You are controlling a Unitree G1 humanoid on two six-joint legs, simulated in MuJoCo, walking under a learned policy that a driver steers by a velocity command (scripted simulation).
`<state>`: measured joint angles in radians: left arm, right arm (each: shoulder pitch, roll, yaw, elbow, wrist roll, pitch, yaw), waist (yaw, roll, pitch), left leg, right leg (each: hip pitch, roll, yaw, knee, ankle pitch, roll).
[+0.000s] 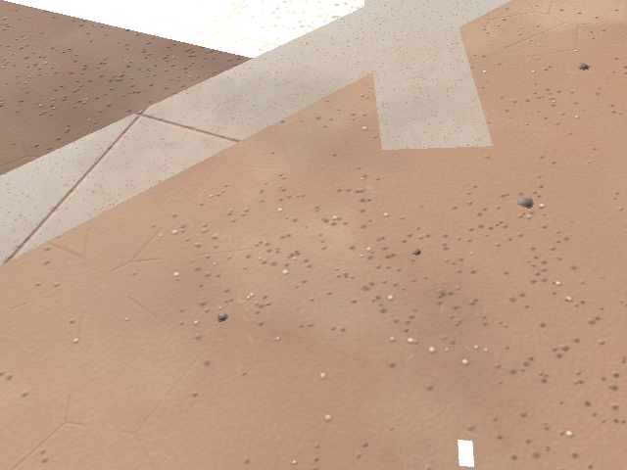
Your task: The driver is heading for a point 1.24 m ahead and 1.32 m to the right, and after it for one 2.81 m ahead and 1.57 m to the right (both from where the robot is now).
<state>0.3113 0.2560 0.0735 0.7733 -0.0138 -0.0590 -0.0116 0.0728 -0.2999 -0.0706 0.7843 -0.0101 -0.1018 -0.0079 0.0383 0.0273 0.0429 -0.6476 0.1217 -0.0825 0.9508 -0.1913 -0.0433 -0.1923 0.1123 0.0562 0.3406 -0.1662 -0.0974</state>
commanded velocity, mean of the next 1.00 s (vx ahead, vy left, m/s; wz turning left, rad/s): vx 0.50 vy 0.00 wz -0.60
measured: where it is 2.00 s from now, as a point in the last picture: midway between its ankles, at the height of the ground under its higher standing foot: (536, 263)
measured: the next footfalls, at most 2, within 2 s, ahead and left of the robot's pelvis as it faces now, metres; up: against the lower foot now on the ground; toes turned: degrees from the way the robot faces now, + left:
left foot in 0.24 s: +0.33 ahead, +0.14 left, +0.00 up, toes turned -12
right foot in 0.78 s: +0.51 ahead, -0.20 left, +0.00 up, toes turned -30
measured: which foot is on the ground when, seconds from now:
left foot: up 0.00-0.22, down 0.24-0.78, up 0.80-1.00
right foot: down 0.00-0.26, up 0.28-0.76, down 0.78-1.00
